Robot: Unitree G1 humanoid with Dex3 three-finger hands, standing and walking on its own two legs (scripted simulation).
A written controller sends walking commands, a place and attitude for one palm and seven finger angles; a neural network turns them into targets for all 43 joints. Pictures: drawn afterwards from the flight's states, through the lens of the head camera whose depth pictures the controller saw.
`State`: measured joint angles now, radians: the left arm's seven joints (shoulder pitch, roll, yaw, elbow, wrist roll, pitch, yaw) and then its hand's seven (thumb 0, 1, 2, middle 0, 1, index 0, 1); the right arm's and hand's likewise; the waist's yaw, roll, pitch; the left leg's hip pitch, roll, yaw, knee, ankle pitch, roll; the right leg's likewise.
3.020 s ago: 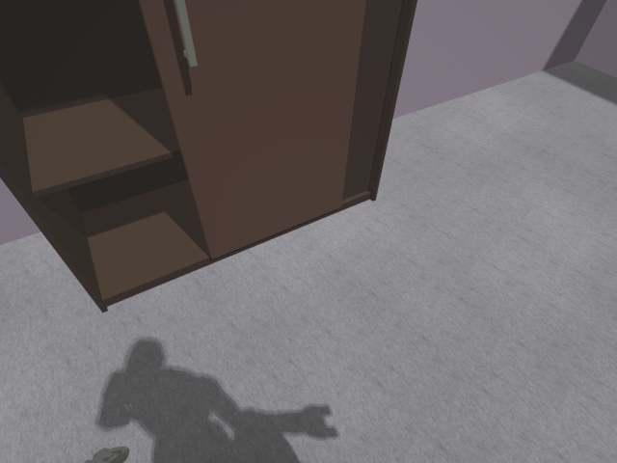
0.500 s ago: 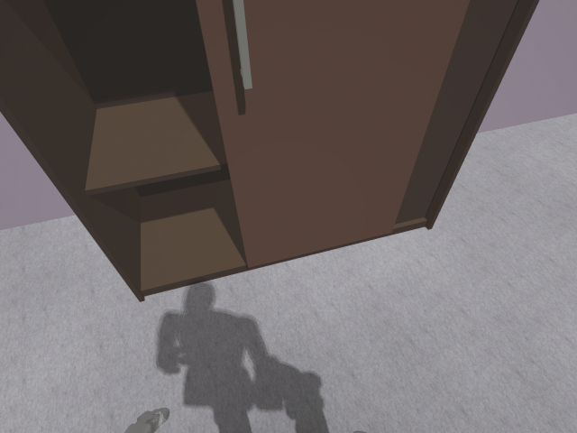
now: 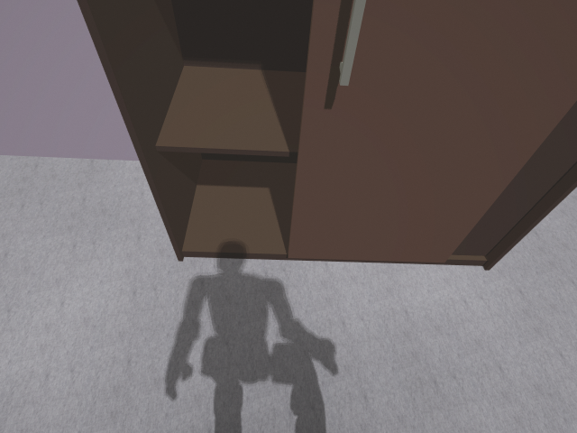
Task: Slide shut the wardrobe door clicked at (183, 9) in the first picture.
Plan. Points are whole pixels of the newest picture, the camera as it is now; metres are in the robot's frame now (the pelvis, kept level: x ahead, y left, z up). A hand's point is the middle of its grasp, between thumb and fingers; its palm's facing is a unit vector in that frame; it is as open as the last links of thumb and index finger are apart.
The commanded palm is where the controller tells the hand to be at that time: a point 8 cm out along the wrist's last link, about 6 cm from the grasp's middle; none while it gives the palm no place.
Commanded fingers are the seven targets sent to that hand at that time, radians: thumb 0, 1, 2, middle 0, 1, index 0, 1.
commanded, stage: take the last steps up to it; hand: right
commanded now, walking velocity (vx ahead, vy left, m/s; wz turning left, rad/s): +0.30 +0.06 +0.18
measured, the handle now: out of the picture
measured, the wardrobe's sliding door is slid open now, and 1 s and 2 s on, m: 0.41 0.41 0.41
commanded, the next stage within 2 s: come to a stop and stand still in 0.86 s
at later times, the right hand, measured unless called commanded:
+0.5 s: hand out of the picture +0.11 -0.21 -0.16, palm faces -0.05 +0.99 -0.15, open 7.4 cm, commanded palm none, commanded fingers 0.00 -0.90 -0.90 0.20 0.30 0.20 0.30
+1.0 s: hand (362, 343) +0.30 -0.11 -0.16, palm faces -0.04 +0.98 -0.21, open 7.2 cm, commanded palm none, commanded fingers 0.00 -0.90 -0.90 0.20 0.30 0.20 0.30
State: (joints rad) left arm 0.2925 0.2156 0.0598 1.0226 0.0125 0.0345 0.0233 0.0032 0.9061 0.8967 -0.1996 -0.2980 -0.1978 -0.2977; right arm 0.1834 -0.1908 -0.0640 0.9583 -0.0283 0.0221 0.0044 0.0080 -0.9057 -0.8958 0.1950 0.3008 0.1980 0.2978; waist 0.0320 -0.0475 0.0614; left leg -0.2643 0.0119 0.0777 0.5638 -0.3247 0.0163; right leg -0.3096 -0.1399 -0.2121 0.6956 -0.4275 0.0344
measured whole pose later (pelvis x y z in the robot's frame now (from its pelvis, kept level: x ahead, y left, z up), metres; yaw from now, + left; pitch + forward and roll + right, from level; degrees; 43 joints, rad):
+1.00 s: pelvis +0.24 +0.06 +0.01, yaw +4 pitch +0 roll +1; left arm 0.25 0.17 0.06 1.07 0.02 -0.01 0.01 0.01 0.91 0.90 -0.19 -0.30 -0.19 -0.30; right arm 0.23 -0.15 -0.05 1.07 -0.03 -0.06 -0.02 -0.01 -0.94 -0.90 0.20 0.30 0.20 0.30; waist 0.02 -0.04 0.02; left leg -0.21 0.00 0.20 0.42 -0.21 0.06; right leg -0.47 -0.12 -0.10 0.94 -0.34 0.01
